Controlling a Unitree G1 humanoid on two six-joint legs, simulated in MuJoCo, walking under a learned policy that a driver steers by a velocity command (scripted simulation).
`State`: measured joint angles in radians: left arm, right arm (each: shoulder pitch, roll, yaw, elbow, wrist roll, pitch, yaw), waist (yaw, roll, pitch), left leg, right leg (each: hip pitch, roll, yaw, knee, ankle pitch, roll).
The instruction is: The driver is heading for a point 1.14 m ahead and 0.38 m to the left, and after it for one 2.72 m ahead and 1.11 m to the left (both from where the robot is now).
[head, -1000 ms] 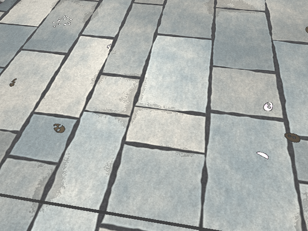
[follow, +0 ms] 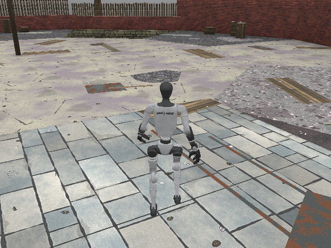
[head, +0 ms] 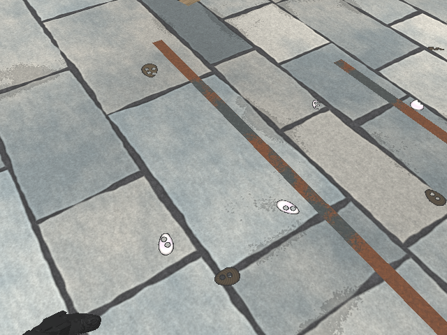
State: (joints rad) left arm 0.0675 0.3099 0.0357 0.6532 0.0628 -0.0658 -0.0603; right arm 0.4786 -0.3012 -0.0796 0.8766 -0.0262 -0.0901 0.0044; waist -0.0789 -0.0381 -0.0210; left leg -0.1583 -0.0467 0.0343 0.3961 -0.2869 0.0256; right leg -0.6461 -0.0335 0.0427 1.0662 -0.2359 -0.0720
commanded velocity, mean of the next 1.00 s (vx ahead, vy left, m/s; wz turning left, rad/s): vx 1.00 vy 0.00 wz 0.74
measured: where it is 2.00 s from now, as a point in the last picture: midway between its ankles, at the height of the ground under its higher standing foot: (85, 166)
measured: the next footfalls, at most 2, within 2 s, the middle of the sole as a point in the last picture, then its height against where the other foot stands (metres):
right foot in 0.16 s outside the picture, level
left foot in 0.60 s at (170, 281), level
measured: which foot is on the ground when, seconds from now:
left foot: down 0.00-0.16, up 0.18-0.58, down 0.60-1.00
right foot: up 0.00-0.14, down 0.16-0.60, up 0.62-1.00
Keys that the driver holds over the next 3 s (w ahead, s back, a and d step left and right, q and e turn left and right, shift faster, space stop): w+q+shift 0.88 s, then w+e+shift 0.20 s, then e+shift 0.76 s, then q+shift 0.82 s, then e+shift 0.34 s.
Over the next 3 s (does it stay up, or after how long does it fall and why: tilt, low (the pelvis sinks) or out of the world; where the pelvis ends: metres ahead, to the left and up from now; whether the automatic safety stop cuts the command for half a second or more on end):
stays up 1.21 0.45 0.01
